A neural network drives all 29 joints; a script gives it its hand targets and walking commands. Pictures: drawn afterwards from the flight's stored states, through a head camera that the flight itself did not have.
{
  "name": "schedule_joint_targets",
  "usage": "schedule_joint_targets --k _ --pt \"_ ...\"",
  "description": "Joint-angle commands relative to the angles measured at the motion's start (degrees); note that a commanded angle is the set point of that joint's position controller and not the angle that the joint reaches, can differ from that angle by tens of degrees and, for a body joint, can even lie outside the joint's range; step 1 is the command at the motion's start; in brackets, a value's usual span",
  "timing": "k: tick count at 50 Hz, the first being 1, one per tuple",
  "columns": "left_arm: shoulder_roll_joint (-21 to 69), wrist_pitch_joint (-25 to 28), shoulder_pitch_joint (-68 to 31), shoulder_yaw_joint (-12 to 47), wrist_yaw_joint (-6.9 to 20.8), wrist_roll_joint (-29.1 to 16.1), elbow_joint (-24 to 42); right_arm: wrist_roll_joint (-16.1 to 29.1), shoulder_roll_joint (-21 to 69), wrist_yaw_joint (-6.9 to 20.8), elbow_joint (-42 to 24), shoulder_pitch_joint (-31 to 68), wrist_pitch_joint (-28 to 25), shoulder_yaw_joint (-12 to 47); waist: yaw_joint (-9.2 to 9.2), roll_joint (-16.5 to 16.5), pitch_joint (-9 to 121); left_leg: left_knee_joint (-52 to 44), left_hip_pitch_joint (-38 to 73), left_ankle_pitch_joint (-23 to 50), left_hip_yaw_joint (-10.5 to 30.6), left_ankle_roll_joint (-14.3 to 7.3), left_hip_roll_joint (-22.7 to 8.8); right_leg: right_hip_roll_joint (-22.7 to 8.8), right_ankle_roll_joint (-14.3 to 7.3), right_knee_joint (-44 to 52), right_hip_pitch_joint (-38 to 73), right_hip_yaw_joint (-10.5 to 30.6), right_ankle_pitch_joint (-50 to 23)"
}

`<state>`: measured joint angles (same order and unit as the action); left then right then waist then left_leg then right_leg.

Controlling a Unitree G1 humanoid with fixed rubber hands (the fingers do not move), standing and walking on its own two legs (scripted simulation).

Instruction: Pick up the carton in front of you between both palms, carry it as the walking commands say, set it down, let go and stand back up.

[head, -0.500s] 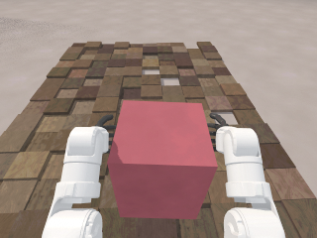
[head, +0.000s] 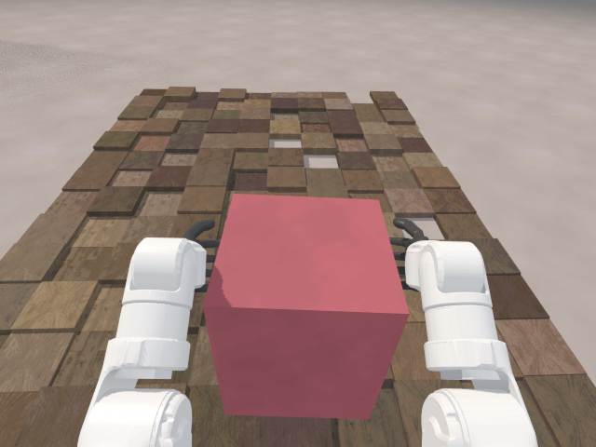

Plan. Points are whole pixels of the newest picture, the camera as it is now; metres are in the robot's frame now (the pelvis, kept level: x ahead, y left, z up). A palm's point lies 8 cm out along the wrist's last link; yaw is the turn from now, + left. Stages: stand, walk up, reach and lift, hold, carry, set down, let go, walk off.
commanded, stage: carry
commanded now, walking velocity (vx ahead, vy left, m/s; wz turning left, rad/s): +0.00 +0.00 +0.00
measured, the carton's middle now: (301, 307) +0.33 +0.00 +0.05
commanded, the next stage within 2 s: none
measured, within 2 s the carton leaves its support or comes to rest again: neither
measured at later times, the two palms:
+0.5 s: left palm (185, 282) +0.31 +0.15 +0.13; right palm (420, 283) +0.31 -0.15 +0.13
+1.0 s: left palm (181, 300) +0.29 +0.15 +0.12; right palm (422, 299) +0.29 -0.15 +0.12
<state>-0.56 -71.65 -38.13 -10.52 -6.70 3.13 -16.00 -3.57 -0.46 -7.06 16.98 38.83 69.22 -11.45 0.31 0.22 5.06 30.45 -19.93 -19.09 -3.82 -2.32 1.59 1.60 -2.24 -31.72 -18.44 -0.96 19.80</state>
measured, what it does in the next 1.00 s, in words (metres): shifts its weight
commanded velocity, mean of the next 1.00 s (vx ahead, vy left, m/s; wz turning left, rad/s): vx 0.00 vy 0.00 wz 0.00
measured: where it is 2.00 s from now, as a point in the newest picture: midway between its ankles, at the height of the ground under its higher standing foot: outside the picture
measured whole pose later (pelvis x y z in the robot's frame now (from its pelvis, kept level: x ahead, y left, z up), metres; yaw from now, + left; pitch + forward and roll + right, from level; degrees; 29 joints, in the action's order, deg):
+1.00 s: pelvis -0.05 +0.00 -0.01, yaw +0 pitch +0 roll +0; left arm -0.6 -71.6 -39.0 -9.9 -6.7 3.1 -15.5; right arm -3.9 -0.4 -7.0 14.9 38.6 69.6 -12.0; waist 0.0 -0.1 4.1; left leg 33.1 -26.9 -15.5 -3.6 -2.8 1.2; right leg 1.7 -3.1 -34.7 -25.5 -1.7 16.6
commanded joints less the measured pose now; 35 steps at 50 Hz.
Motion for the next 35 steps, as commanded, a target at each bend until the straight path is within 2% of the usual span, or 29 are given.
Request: schedule_joint_targets --k 1,6,17,35 --pt "63.98 3.6 -46.32 29.37 13.03 -23.61 9.51 23.98 65.88 14.22 -6.79 42.33 -0.74 29.45 -0.22 -0.9 19.37 -5.57 9.17 -1.75 7.07 -0.8 -5.67 -3.92 -1.93 4.9 1.42 4.19 2.77" --pt "64.66 3.61 -46.88 29.53 13.12 -24.17 9.63 23.6 65.32 14.15 -7.15 42.24 -0.64 29.02 -0.14 -1.94 19.68 -7.54 6.73 -5.25 7.93 -0.89 -6.48 -2.71 -2.02 3.11 2.61 3.25 2.07" --pt "64.52 3.69 -46.32 29.39 13.03 -24.09 9.79 23.96 65.69 14.12 -8.12 42.56 -0.31 29.83 -0.08 0.02 20.57 -3.86 8.08 -2.14 5.68 -0.45 -4.15 -3.8 -2.27 5.74 -1.03 4.54 5.91" --pt "64.03 3.65 -45.97 29.69 12.83 -23.71 10.48 24.78 66.05 14.33 -8.4 42.59 -0.37 30.24 -0.05 0.15 20.76 -3.01 6.38 -4.51 5.08 -0.5 -3.22 -3.16 -2.08 5.67 -3.26 3.96 8.53"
